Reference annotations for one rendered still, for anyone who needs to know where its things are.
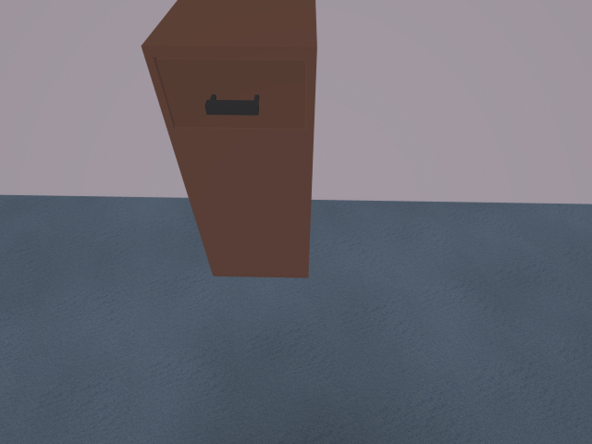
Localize drawer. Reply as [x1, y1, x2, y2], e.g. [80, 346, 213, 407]
[156, 57, 306, 129]

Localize handle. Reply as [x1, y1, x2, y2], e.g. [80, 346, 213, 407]
[204, 94, 259, 116]

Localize cabinet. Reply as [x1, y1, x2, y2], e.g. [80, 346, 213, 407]
[142, 0, 317, 278]

